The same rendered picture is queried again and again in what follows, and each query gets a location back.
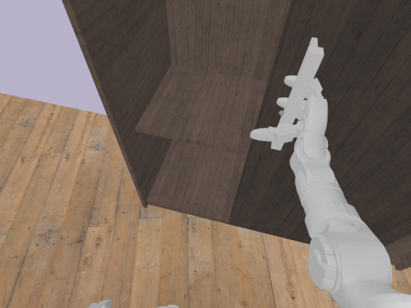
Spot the wardrobe door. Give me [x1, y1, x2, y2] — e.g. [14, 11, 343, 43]
[384, 234, 411, 257]
[228, 0, 411, 246]

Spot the robot right upper arm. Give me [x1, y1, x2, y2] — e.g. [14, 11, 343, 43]
[308, 231, 411, 308]

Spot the handle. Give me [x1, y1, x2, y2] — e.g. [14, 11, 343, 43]
[271, 37, 324, 151]

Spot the right robot forearm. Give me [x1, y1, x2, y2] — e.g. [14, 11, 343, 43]
[290, 132, 392, 283]

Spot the robot right hand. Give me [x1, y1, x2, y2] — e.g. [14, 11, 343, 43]
[250, 75, 328, 144]

